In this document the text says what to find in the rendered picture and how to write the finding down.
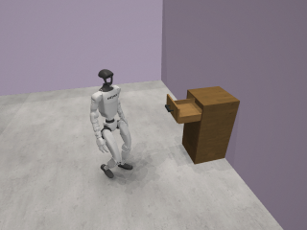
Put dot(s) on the robot right upper arm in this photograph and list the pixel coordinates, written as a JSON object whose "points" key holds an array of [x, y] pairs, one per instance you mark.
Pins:
{"points": [[95, 99]]}

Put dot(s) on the cabinet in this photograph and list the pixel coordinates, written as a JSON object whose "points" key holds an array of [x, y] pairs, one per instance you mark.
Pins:
{"points": [[207, 140]]}

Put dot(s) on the robot head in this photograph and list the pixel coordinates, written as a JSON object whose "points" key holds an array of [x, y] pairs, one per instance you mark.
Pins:
{"points": [[106, 74]]}

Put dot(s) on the robot left hand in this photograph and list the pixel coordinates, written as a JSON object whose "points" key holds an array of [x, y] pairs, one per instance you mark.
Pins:
{"points": [[125, 120]]}

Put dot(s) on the robot right forearm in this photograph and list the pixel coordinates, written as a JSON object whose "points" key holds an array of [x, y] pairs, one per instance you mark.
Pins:
{"points": [[96, 127]]}

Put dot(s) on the robot left forearm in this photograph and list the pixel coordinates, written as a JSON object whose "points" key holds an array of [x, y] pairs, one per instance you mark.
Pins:
{"points": [[120, 111]]}

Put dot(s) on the right robot thigh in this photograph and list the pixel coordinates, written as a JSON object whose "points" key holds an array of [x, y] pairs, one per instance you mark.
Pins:
{"points": [[111, 144]]}

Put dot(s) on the robot right hand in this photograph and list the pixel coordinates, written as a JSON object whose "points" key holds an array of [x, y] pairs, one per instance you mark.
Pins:
{"points": [[101, 143]]}

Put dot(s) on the handle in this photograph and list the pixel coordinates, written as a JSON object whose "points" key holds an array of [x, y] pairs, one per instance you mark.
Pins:
{"points": [[167, 107]]}

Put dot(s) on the robot left upper arm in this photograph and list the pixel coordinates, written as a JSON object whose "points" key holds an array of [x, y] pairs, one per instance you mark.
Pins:
{"points": [[118, 91]]}

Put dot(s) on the drawer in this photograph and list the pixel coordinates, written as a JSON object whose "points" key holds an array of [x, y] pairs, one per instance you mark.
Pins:
{"points": [[186, 110]]}

